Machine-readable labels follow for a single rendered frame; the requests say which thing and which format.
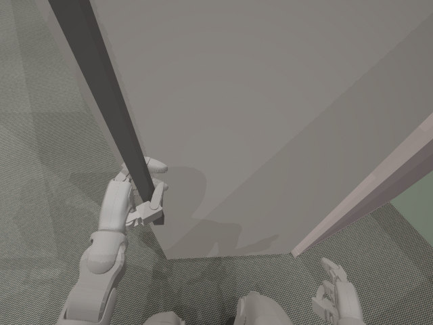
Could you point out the handle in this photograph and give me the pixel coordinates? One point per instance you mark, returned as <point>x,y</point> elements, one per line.
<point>79,25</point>

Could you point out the robot left forearm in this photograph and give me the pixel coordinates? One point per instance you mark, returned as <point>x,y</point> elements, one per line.
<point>102,266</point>

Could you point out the fridge door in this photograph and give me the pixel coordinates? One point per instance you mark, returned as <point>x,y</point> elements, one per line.
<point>267,113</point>

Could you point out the robot thigh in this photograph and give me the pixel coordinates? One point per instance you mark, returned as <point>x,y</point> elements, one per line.
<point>260,310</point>
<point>165,318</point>

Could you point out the robot left hand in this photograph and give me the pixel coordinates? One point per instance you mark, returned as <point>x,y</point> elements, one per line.
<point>119,200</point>

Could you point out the robot left thigh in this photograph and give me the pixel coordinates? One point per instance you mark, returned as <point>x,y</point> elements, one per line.
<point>165,318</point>

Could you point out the robot right hand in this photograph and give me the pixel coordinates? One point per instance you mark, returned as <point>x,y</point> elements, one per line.
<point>344,302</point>

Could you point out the robot right thigh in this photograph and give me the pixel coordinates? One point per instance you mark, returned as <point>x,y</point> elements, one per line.
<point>260,310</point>

